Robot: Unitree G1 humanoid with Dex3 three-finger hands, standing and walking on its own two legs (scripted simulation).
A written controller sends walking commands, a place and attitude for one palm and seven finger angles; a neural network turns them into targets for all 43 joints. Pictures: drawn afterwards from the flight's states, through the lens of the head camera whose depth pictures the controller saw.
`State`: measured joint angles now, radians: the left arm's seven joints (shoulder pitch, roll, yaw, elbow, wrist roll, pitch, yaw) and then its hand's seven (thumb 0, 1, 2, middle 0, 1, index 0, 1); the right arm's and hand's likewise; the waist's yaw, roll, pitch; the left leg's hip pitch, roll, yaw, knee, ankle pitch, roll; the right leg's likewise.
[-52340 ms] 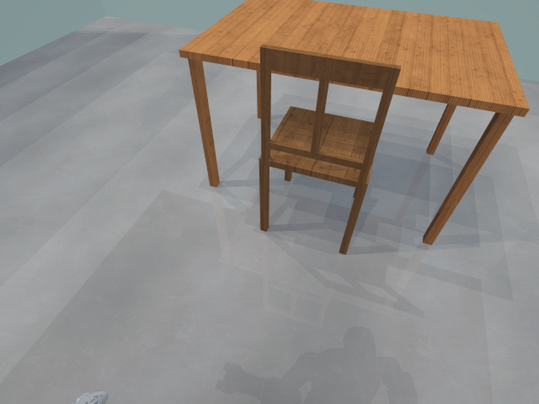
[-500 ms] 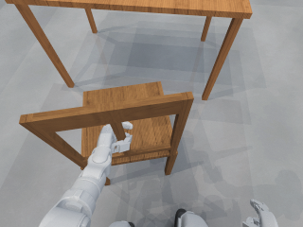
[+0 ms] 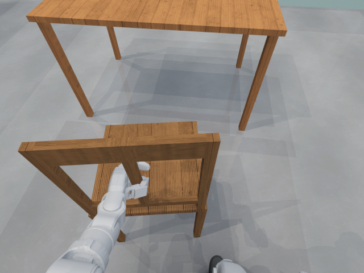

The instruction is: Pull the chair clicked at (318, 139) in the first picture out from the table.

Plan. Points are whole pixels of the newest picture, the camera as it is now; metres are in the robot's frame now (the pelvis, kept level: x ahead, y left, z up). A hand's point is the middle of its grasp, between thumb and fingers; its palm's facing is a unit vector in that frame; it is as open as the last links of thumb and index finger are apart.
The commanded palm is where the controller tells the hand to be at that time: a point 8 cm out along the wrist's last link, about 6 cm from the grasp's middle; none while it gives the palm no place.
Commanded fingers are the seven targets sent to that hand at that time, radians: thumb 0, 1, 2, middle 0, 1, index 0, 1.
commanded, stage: stop walking, hand still on the chair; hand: left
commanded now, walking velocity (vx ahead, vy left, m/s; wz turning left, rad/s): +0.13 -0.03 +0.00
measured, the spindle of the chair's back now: (137, 183) +0.35 +0.13 -0.09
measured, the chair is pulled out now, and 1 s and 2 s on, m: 0.58 0.63 0.63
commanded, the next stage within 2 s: open the thumb and straighten the fingers in 0.88 s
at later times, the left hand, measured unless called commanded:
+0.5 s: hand (140, 200) +0.29 +0.11 -0.06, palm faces +0.00 -0.99 -0.15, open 5.8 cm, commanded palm +0.27 +0.16 -0.05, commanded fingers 0.00 0.90 0.90 -0.50 -1.45 -0.50 -1.45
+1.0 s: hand (140, 204) +0.28 +0.11 -0.06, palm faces -0.01 -0.99 -0.15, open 5.8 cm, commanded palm +0.26 +0.17 -0.04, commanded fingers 0.00 0.66 0.78 -0.50 -1.45 -0.50 -1.45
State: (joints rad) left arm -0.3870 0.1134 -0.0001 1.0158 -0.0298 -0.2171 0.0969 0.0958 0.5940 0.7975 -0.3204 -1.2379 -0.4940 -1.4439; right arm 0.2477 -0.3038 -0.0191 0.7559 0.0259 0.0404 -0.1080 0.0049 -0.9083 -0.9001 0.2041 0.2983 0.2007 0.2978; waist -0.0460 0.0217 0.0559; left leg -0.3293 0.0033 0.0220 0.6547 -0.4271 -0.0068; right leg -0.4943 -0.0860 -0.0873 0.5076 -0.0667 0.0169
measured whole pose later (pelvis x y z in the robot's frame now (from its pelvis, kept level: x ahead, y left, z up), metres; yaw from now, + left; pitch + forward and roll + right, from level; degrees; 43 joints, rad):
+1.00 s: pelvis +0.00 -0.01 +0.02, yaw -2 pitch +0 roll -1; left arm -0.12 0.13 -0.02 0.76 -0.04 -0.13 0.08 0.11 0.62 0.76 -0.28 -1.23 -0.49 -1.44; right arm 0.22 -0.21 0.01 0.69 0.02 0.04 -0.09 0.01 -0.90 -0.90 0.20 0.30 0.20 0.30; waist -0.02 0.01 0.07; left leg -0.19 0.04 0.04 0.47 -0.28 -0.01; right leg -0.22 0.01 -0.02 0.44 -0.23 -0.01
